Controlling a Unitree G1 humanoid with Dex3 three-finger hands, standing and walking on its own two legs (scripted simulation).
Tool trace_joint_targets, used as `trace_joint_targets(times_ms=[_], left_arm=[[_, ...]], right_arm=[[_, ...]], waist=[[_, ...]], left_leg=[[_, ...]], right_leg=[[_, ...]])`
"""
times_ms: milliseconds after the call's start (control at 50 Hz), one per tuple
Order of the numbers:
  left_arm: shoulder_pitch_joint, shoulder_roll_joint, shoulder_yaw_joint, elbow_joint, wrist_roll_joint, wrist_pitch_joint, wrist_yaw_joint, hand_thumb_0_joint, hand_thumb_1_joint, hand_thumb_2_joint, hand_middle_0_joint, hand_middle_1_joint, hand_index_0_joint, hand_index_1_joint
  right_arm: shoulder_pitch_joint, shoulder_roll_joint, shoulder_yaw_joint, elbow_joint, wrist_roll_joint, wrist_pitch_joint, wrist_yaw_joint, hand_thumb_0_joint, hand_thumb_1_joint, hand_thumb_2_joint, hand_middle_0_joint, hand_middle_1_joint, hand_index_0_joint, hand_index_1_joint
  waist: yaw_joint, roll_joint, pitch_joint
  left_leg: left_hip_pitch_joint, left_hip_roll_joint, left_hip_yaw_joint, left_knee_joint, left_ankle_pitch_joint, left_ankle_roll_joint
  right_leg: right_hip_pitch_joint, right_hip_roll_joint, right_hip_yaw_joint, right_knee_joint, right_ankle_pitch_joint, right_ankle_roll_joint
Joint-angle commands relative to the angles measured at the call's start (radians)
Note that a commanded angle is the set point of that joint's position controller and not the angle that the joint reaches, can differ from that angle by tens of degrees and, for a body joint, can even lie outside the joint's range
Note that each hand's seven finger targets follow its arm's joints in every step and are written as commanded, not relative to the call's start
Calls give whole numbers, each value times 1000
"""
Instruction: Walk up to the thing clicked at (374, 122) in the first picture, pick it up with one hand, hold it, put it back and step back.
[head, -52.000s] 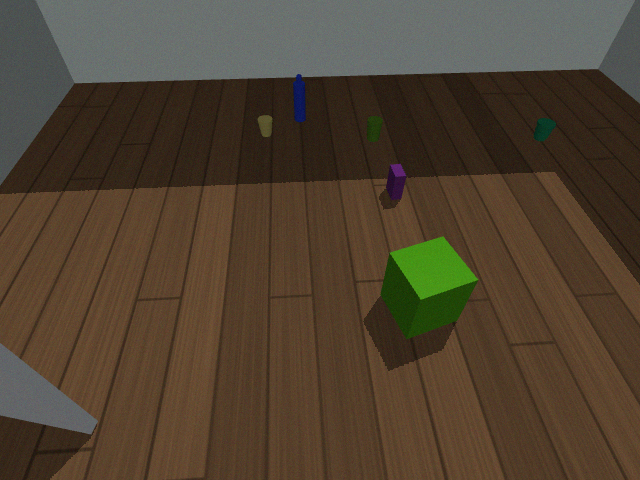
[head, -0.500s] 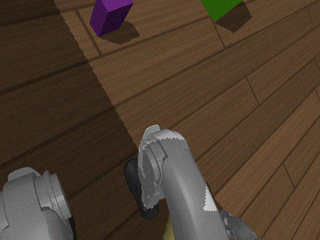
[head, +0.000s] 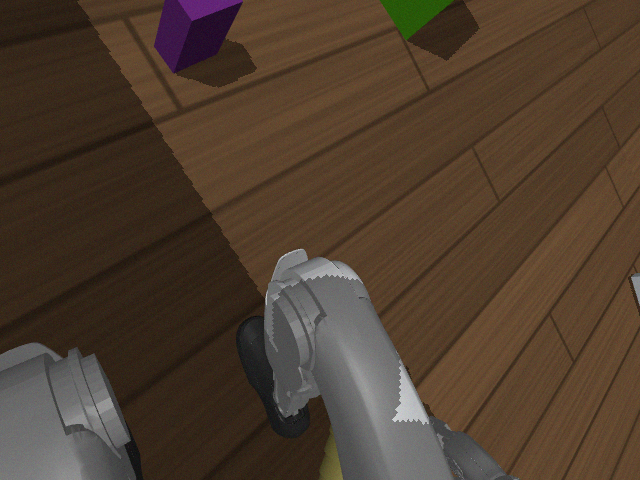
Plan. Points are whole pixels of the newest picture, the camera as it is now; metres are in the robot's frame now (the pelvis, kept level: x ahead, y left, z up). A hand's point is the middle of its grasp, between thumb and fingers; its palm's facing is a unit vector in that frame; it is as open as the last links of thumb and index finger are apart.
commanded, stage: open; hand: left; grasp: from above
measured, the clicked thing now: out of the picture +0.50 +0.36 -0.26
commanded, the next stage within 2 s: withdraw in 0.68 s
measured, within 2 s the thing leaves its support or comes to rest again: neither
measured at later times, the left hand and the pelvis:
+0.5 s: hand out of the picture +0.48 +0.37 -0.21, palm faces -0.45 -0.11 -0.89, open 12.9 cm; pelvis +0.00 +0.00 +0.00, yaw +0 degrees
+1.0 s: hand out of the picture +0.50 +0.38 -0.19, palm faces -0.38 -0.09 -0.92, open 13.7 cm; pelvis +0.00 +0.00 +0.00, yaw +0 degrees
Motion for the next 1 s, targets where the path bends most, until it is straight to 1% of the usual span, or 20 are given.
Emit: trace_joint_targets(times_ms=[0, 20, 40, 100, 180, 260, 280, 320, 340, 360, 400, 420, 620, 640, 760, 800, 880, 920, 960, 980], left_arm=[[-268, 262, 31, -179, -23, 2, 26, 0, -428, 1091, -106, -1206, -128, -1182], [-254, 255, 28, -165, -30, 4, 25, 0, -443, 1092, -102, -1195, -121, -1175], [-247, 246, 24, -177, -26, 5, 19, 0, -449, 1125, -104, -1210, -118, -1195], [-236, 258, 32, -186, -31, 6, 18, 0, -438, 1159, -109, -1224, -121, -1210], [-217, 246, 30, -200, -42, 16, 11, 0, -447, 1085, -89, -1187, -109, -1166], [-227, 245, 42, -231, -43, 15, 3, 0, -449, 1090, -90, -1184, -107, -1165], [-211, 237, 37, -212, -42, 14, 1, 0, -446, 1075, -86, -1179, -106, -1157], [-207, 259, 57, -210, -44, 8, 1, 0, -444, 1094, -89, -1178, -105, -1160], [-222, 230, 36, -217, -46, 7, -6, 0, -440, 1100, -91, -1193, -109, -1173], [-221, 248, 46, -222, -42, 3, -3, 0, -441, 1086, -88, -1178, -106, -1158], [-215, 255, 50, -222, -45, 1, -4, 0, -433, 1127, -98, -1192, -111, -1177], [-219, 232, 34, -222, -49, 0, -7, 0, -429, 1124, -96, -1200, -111, -1183], [-228, 245, 36, -196, -40, -13, 5, 0, -426, 1097, -91, -1191, -110, -1170], [-247, 248, 32, -231, -40, -17, 8, 0, -425, 1078, -88, -1183, -108, -1160], [-222, 247, 29, -191, -33, -1, 13, 0, -413, 1101, -94, -1203, -115, -1180], [-238, 262, 41, -203, -42, 1, 20, 0, -546, 1001, -61, -1043, -69, -1034], [-252, 300, 60, -271, -30, 20, 15, 0, -561, 1009, -62, -1039, -66, -1035], [-257, 302, 78, -312, -38, 35, 1, 0, -570, 1016, -63, -1030, -61, -1031], [-246, 297, 79, -381, -50, 50, -23, 0, -583, 1022, -63, -1030, -58, -1035], [-239, 293, 91, -413, -53, 60, -40, 0, -580, 1019, -63, -1028, -59, -1031]], right_arm=[[214, -327, -102, 20, 5, 4, -12, 0, -899, -900, 201, 301, 201, 301], [208, -329, -103, 18, 6, 6, -13, 0, -900, -900, 201, 301, 201, 301], [207, -327, -103, 15, 4, 5, -12, 0, -901, -901, 201, 301, 201, 301], [202, -325, -103, 11, 6, 9, -11, 0, -898, -900, 201, 301, 201, 301], [202, -320, -103, 13, 9, 15, -6, 0, -896, -899, 201, 301, 201, 301], [207, -332, -109, 14, 8, 19, -5, 0, -896, -899, 201, 301, 201, 301], [199, -335, -111, 11, 8, 21, -5, 0, -895, -899, 201, 301, 201, 301], [194, -336, -110, 5, 7, 24, -7, 0, -892, -898, 202, 301, 201, 301], [195, -334, -109, -4, 9, 20, -6, 0, -895, -899, 201, 301, 201, 301], [197, -320, -106, 4, 7, 23, -3, 0, -892, -897, 202, 301, 201, 301], [203, -327, -106, 3, 7, 22, -3, 0, -891, -897, 201, 301, 201, 301], [201, -326, -104, -1, 7, 20, -3, 0, -892, -898, 201, 301, 201, 301], [188, -329, -101, -5, 5, 21, -4, 0, -892, -898, 201, 301, 201, 301], [192, -323, -100, 3, 5, 22, -5, 0, -891, -897, 201, 301, 201, 301], [196, -322, -99, 4, 8, 20, -3, 0, -892, -897, 201, 301, 201, 301], [193, -324, -97, -1, 8, 19, -4, 0, -910, -901, 201, 300, 201, 300], [199, -322, -107, -2, 12, 17, -2, 0, -913, -903, 201, 300, 200, 300], [204, -334, -124, -6, 16, 20, -2, 0, -914, -905, 201, 301, 200, 301], [202, -317, -136, -13, 26, 27, 2, 0, -917, -906, 200, 301, 200, 301], [216, -313, -150, -17, 29, 32, 4, 0, -916, -906, 200, 301, 200, 300]], waist=[[-39, 551, -670], [-25, 549, -671], [-36, 550, -667], [-23, 558, -687], [-15, 561, -710], [-30, 582, -672], [-23, 579, -665], [-25, 555, -678], [-36, 548, -647], [-23, 550, -683], [-31, 538, -697], [-31, 531, -687], [-35, 530, -662], [-28, 547, -691], [-31, 545, -688], [-33, 548, -682], [0, 625, -742], [5, 628, -754], [39, 672, -826], [41, 669, -843]], left_leg=[[539, 33, 69, -265, 237, -14], [541, 31, 62, -270, 231, -17], [553, 35, 62, -262, 239, -16], [543, 33, 65, -271, 239, -15], [560, 33, 65, -270, 277, -14], [585, 36, 54, -274, 295, -24], [587, 37, 49, -279, 288, -27], [566, 36, 56, -267, 269, -18], [546, 32, 64, -261, 259, -16], [540, 35, 68, -273, 248, -12], [541, 34, 71, -261, 267, -10], [548, 33, 70, -258, 271, -10], [537, 35, 63, -268, 234, -12], [549, 36, 69, -268, 248, -11], [546, 34, 70, -263, 274, -9], [545, 37, 63, -271, 259, -12], [599, 34, 72, -282, 280, -19], [608, 32, 72, -278, 304, -23], [633, 28, 86, -299, 313, -20], [637, 27, 88, -303, 314, -19]], right_leg=[[355, 28, -95, -184, 210, -89], [341, 29, -97, -180, 202, -94], [338, 28, -96, -181, 207, -93], [365, 30, -98, -180, 212, -92], [375, 31, -97, -177, 237, -91], [331, 22, -100, -178, 238, -96], [318, 23, -104, -175, 228, -99], [340, 26, -100, -183, 219, -96], [337, 22, -94, -189, 218, -97], [384, 29, -94, -189, 215, -91], [393, 30, -96, -190, 230, -89], [377, 28, -94, -192, 233, -90], [353, 29, -99, -188, 200, -93], [379, 31, -97, -193, 216, -88], [372, 32, -95, -184, 235, -89], [366, 30, -97, -186, 224, -90], [363, 26, -90, -175, 238, -94], [338, 22, -90, -178, 244, -101], [371, 22, -77, -180, 247, -101], [368, 19, -73, -187, 246, -102]])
